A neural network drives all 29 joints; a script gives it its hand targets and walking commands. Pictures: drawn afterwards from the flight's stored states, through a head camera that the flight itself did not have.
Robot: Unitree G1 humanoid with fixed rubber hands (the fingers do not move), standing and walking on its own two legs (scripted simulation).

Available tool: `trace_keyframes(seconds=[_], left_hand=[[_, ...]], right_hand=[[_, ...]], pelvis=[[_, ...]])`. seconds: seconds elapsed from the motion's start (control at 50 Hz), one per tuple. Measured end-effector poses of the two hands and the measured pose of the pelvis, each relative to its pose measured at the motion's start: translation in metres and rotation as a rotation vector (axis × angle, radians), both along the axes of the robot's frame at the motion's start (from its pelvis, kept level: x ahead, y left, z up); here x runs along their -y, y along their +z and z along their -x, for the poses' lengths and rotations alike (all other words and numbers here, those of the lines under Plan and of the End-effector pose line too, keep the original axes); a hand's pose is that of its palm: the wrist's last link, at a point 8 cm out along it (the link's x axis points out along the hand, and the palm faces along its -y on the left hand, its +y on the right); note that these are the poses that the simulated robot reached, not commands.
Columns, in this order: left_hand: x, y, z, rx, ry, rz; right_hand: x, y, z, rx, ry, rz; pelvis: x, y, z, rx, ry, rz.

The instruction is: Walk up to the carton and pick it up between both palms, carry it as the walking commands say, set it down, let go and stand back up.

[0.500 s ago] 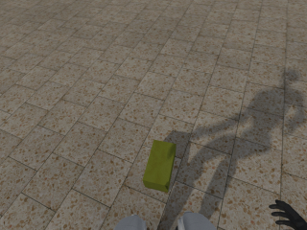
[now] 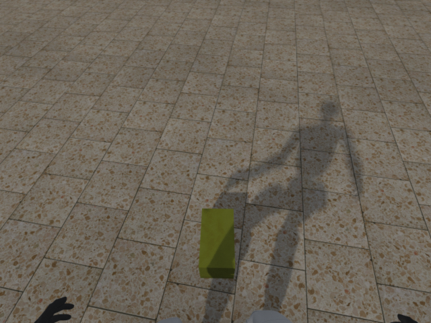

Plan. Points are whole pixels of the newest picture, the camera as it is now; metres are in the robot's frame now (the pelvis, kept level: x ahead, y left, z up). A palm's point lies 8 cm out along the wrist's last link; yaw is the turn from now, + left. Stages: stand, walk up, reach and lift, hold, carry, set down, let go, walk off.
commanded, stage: walk up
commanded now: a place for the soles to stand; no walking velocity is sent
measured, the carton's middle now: (217, 242) +0.52 +0.00 -0.67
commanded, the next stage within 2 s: none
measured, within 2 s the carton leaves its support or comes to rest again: neither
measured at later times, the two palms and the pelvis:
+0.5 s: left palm (57, 307) +0.17 +0.31 -0.06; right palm out of the picture +0.11 -0.34 -0.07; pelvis +0.02 +0.00 +0.02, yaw -4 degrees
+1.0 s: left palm (50, 299) +0.18 +0.32 -0.06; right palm out of the picture +0.09 -0.32 -0.07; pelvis +0.03 +0.02 +0.03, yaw -5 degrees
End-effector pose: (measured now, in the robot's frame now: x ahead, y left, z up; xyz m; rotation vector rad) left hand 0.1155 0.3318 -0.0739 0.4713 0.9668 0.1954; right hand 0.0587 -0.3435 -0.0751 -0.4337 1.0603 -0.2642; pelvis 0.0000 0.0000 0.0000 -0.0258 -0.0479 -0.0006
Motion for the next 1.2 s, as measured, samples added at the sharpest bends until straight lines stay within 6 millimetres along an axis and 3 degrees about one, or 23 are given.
trace_keyframes(seconds=[0.18,0.48,0.58,0.74,0.86,1.0,1.2], left_hand=[[-0.004,-0.005,-0.015,-0.035,-0.004,0.041],[0.022,0.009,-0.054,-0.031,-0.051,0.041],[0.031,0.014,-0.061,-0.03,-0.067,0.039],[0.037,0.019,-0.069,-0.033,-0.074,0.056],[0.032,0.019,-0.071,-0.03,-0.08,0.049],[0.011,0.016,-0.068,-0.047,-0.074,0.028],[0.001,0.005,-0.071,-0.075,-0.076,-0.001]], right_hand=[[-0.013,0.01,-0.019,0.048,-0.006,0.019],[-0.01,0.004,-0.055,0.09,-0.048,-0.051],[-0.005,0.004,-0.055,0.084,-0.067,-0.064],[-0.005,0.004,-0.04,0.028,-0.089,-0.069],[-0.007,0.005,-0.033,-0.002,-0.101,-0.07],[-0.021,0.003,-0.034,-0.012,-0.106,-0.071],[-0.026,-0.003,-0.053,0.025,-0.132,-0.076]], pelvis=[[-0.014,0.006,-0.012,-0.005,-0.037,-0.027],[-0.001,0.015,-0.02,-0.007,-0.075,-0.047],[0.003,0.019,-0.021,-0.01,-0.077,-0.052],[0.002,0.027,-0.023,-0.015,-0.08,-0.051],[-0.002,0.027,-0.026,-0.017,-0.085,-0.043],[-0.016,0.025,-0.034,-0.017,-0.094,-0.044],[-0.02,0.016,-0.043,-0.01,-0.109,-0.03]])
